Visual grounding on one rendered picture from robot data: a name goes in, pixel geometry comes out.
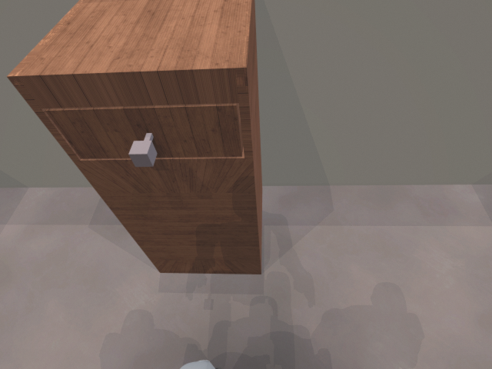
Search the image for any handle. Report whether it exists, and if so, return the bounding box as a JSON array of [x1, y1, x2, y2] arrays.
[[129, 133, 157, 167]]

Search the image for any cabinet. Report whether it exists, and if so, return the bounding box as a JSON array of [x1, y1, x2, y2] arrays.
[[7, 0, 262, 274]]

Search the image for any drawer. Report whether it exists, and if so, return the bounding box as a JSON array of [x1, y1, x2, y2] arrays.
[[45, 103, 243, 159]]

